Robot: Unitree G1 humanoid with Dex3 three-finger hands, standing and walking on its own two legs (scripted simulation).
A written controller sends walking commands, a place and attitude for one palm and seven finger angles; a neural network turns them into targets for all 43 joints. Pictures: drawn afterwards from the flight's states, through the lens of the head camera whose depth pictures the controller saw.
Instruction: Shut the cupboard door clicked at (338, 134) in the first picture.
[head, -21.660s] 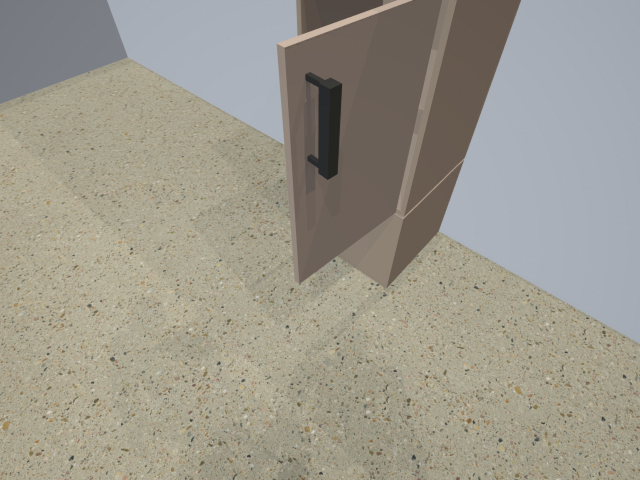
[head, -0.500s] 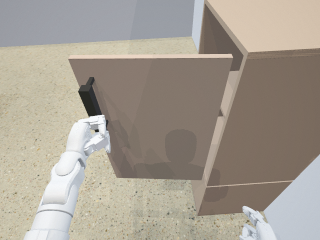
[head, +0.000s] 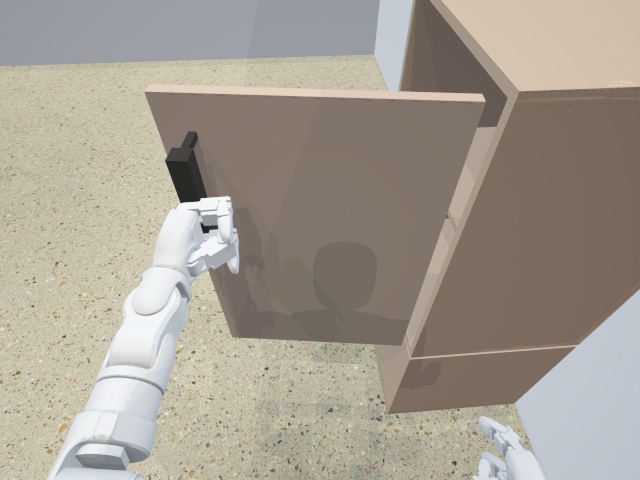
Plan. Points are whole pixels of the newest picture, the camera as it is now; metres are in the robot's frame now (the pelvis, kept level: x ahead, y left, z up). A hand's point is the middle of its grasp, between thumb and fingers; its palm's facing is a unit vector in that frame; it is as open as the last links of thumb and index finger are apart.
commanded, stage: push the door shut along its arc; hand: left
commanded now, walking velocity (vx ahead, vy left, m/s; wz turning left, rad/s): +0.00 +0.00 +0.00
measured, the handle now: (201, 198) +0.45 +0.17 +0.12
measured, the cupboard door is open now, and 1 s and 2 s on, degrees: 82 65 50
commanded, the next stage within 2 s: pull the fist back off the door in 1.60 s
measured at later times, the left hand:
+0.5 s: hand (239, 207) +0.43 +0.12 +0.12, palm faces -0.20 -0.98 -0.05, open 3.1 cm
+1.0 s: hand (287, 169) +0.50 +0.06 +0.13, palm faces -0.34 -0.94 -0.03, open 2.8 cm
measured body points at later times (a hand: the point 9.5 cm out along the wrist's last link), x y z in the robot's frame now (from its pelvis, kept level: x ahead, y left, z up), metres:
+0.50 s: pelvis -0.01 +0.01 +0.00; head +0.03 +0.00 +0.44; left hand +0.43 +0.17 +0.12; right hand +0.07 -0.26 -0.12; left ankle +0.02 +0.08 -0.73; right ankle -0.03 -0.10 -0.73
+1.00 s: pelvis +0.00 -0.01 -0.01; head +0.07 -0.01 +0.43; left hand +0.51 +0.11 +0.14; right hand -0.01 -0.28 -0.13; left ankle +0.02 +0.08 -0.73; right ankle -0.03 -0.10 -0.73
